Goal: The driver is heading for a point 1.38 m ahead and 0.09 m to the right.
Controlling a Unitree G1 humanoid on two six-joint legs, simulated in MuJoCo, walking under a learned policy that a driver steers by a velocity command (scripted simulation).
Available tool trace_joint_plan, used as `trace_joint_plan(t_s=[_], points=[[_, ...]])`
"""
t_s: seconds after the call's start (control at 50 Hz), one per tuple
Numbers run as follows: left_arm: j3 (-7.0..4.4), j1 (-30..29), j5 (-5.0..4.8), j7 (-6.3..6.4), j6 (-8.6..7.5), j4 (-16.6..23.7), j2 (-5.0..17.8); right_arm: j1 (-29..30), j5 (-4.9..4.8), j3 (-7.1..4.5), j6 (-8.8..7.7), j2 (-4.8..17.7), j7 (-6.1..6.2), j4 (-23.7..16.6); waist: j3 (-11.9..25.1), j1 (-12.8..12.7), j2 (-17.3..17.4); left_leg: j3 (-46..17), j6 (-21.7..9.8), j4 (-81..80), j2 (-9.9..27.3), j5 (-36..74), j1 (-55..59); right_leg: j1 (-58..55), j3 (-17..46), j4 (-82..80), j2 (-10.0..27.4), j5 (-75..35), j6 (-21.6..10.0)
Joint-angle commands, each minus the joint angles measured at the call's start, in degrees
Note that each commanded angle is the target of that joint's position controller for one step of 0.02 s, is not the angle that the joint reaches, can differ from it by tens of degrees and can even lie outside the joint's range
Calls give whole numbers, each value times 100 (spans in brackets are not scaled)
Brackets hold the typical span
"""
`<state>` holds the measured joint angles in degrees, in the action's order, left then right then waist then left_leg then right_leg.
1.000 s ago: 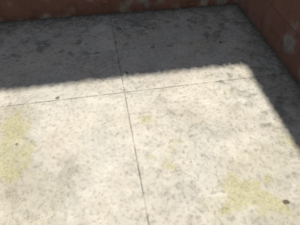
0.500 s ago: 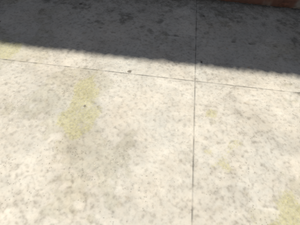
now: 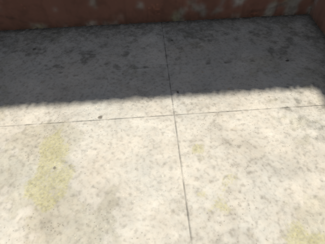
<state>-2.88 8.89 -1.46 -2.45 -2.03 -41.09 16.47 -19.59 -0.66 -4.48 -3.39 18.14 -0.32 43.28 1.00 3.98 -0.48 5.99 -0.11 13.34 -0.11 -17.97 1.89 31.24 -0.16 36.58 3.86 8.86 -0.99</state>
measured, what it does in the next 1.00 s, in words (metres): walks ahead: right foot, then left foot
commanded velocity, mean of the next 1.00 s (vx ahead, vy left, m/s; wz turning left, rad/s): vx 0.49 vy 0.00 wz -0.05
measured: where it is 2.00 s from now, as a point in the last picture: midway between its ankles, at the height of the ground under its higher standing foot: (183, 177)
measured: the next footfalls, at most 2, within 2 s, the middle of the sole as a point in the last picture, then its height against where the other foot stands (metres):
right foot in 0.06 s outside the picture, level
left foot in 0.56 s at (167, 236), level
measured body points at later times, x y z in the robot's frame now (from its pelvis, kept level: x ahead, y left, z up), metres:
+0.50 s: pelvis +0.27 -0.07 +0.00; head +0.31 -0.09 +0.45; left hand +0.37 +0.21 -0.11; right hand +0.45 -0.34 -0.08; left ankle +0.49 +0.02 -0.71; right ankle +0.12 -0.13 -0.74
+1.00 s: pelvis +0.57 -0.11 +0.00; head +0.60 -0.11 +0.45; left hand +0.82 +0.11 -0.07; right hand +0.57 -0.41 -0.11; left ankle +0.49 -0.01 -0.74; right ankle +0.73 -0.26 -0.71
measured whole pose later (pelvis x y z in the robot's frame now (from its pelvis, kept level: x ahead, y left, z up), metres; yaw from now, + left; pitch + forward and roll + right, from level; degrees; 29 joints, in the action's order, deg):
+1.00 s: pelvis +0.57 -0.11 +0.00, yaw +0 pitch +2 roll +0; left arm -1.1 1.4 0.0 -0.9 -6.0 -37.1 15.8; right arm -22.7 -1.7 -3.5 -2.1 16.9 0.7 43.3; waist -1.8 6.0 -1.7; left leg -11.3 -3.8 22.3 -6.6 -18.2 -4.9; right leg 30.6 6.8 28.6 0.4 -0.3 2.9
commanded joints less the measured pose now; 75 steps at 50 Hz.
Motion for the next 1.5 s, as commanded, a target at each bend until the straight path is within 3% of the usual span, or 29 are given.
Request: trace_joint_plan(t_s=[0.02,0.06,0.08,0.1,0.12,0.14,0.18,0.26,0.36,0.48,0.52,0.56,0.58,0.6,0.62,0.64,0.68,0.76,0.88,1.02,1.04,1.06,1.08,1.1,1.14,1.2,1.36,1.46,1.5], points=[[-112,-536,-3,-66,-122,656,515,179,-72,-284,-1,1045,28,-273,-422,-131,558,-511,-863,103,1633,2025,-183,-53,-349,-227,-183,282,-291],[-393,845,-16,-7,-105,292,971,174,-36,-203,36,859,89,-311,472,-814,279,221,-450,2168,1147,3863,-873,-2293,-560,-549,-697,105,-600],[-575,1907,-49,105,-50,144,1524,178,149,-47,-5,542,113,-493,1098,-1234,-595,425,-65,4240,792,2225,-2304,-3917,1176,-775,392,465,-1077],[-573,1849,-27,81,-115,242,1993,-98,214,129,-180,9,66,-809,1598,-755,-1786,-427,226,5869,-333,-1558,-4428,-5163,4480,-1790,1551,1853,-2051],[-424,1767,-15,67,-170,322,1387,449,-29,8,-342,635,-2,-744,1349,-1123,-934,-1180,108,6297,14,-1253,-5052,-5038,4387,-2221,1548,2192,-1873],[-343,1503,33,72,-202,347,1158,775,-150,-34,-438,822,-47,-872,723,-1037,-744,-1086,-55,6137,258,-688,-5283,-4506,3637,-2189,1395,1711,-1699],[-249,883,60,93,-179,508,909,813,105,-29,-471,726,8,-815,195,-655,-114,-1056,-32,5289,618,78,-4677,-3247,2618,-2217,940,481,-1491],[-225,614,108,207,-212,548,907,666,180,-17,-272,536,-4,-762,-35,-315,-283,-895,273,4576,565,667,-4084,-2218,1812,-2518,546,-1066,-1531],[-217,1043,41,323,-202,213,909,1713,134,153,-300,139,-65,-941,-241,-716,-380,-676,390,2371,251,2455,-3548,-1931,1084,-2488,124,-1314,-1110],[-240,1482,47,353,-138,-147,981,2260,16,111,-392,321,-239,-1077,-436,-870,-466,-760,-70,1456,194,2384,-3729,-3176,1389,-2152,758,-1470,-988],[-264,1424,65,361,-91,-184,1036,1998,7,62,-374,431,-255,-1029,-289,-704,-543,-590,-311,1461,52,1731,-3430,-3568,1249,-1724,815,-2799,-871],[-240,1249,121,374,-25,-144,1040,844,18,-98,-347,722,-211,-748,553,-61,-509,-324,-680,1396,-225,1706,-1809,-3506,826,-189,480,-4681,-668],[-147,1270,230,399,-17,-17,853,-110,71,-145,-324,980,-189,-605,1386,284,-53,-1369,-1068,1658,590,2120,-45,-2469,698,1352,239,-3452,-526],[3,2102,206,333,-107,8,327,-502,51,-272,-301,1392,-226,-463,2090,-100,1581,-4235,-2147,1279,1881,969,2029,-126,415,3605,-858,711,3],[-8,1798,182,288,-226,34,649,-522,-106,-149,-285,862,-243,-447,1997,66,1373,-5248,-2049,523,1885,-28,2173,714,887,4079,-801,2117,-8],[-84,1064,17,228,-331,237,945,-84,-91,-87,-249,660,-195,-540,1027,123,871,-4468,-1787,395,1763,-162,1421,1122,919,4117,-469,1701,-50],[-62,374,126,206,-480,434,838,366,30,-58,-178,612,-158,-651,93,-108,-52,-3532,-1636,168,1341,997,-65,964,696,3383,-148,1152,-52],[-36,602,270,237,-400,434,608,462,1,-30,-169,552,-75,-658,28,-480,364,-2783,-1685,-131,929,2156,-968,392,519,2232,52,922,260],[80,-671,224,224,-417,723,327,5,-74,-130,-37,836,101,-433,-159,-55,443,-2178,-1264,-72,452,1864,-1777,-337,343,-87,-333,-1169,533],[-147,-641,91,164,-550,740,714,-140,-102,-144,130,746,147,-349,-31,-312,739,-3093,-931,942,692,1413,-1053,-1276,537,-1149,-454,-607,145],[-233,-145,128,202,-569,637,855,-91,-75,-90,129,584,132,-392,274,-572,695,-2933,-770,1510,449,1605,-1214,-2098,551,-1307,-296,-564,-47],[-325,689,216,258,-576,572,1144,-60,5,33,103,250,103,-507,1023,-940,198,-2502,-570,2973,135,1010,-1831,-3475,1351,-1180,607,-229,-435],[-435,1199,266,262,-482,396,1583,-858,-95,164,49,-147,105,-639,1714,-666,-1407,-1658,-185,4749,-667,-1466,-3725,-5242,3709,-1452,1902,565,-1376],[-387,1165,155,222,-433,370,1221,-901,-181,78,45,401,133,-591,1440,-700,-1419,-1616,-52,5675,-238,-1656,-4570,-5043,4597,-1743,2169,1242,-1519],[-207,508,227,242,-374,516,636,-2,-61,-84,147,820,175,-661,316,-715,-372,-1472,162,5967,87,-877,-4425,-3666,2649,-1680,1614,-1054,-1121],[-146,101,239,222,-336,392,457,50,-31,-105,314,514,144,-762,1,-360,-604,-1164,313,5396,335,-608,-3795,-2517,1127,-1817,1036,-3068,-933],[-273,-29,106,336,-151,-24,931,825,22,51,361,146,-40,-1124,277,-474,-473,-741,248,3067,287,1127,-2912,-2346,-82,-2087,969,-3284,-1076],[-306,65,-81,282,-83,-277,1142,1072,54,-32,341,353,-120,-1277,264,-395,-440,-623,-130,1669,56,1107,-2270,-2662,1,-1280,1057,-2831,-838],[-194,429,23,261,-121,-399,854,653,99,-185,328,821,-11,-1200,639,-253,124,-988,-496,1010,314,3438,-799,-2087,-355,-126,509,-1998,-312]])
Over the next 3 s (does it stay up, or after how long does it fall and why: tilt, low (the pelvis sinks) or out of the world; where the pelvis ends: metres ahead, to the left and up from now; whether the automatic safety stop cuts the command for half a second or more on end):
stays up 1.05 -0.20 0.01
